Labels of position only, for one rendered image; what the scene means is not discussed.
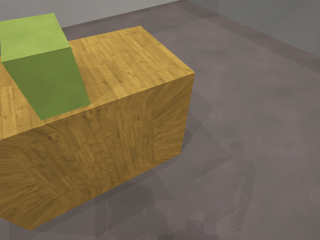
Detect carton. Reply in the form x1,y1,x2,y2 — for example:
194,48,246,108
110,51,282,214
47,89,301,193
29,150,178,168
0,13,91,121

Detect pedestal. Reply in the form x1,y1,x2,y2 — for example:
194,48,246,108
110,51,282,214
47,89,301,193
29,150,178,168
0,26,195,231

